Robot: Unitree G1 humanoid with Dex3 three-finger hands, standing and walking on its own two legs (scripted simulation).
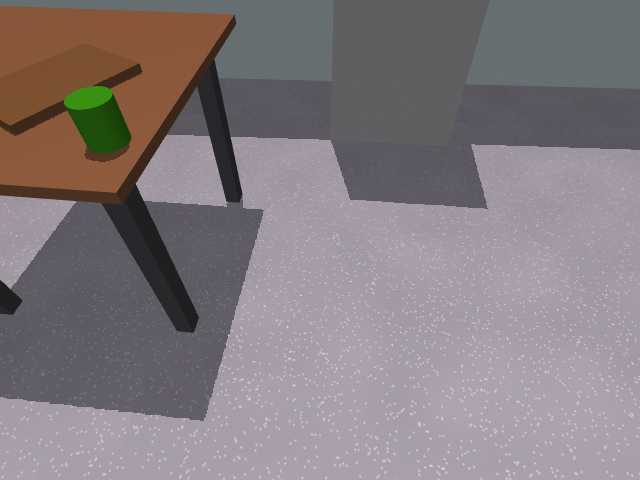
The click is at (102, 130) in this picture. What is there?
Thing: mug
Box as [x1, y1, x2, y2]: [64, 86, 130, 153]
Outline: 69,94 65,98 64,104 90,150 100,153 110,152 121,148 130,140 130,134 110,89 102,86 91,86 76,90
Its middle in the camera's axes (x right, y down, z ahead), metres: -0.46 -0.26 +0.82
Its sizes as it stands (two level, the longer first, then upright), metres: 0.125 0.091 0.103
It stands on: a support 0.75 m high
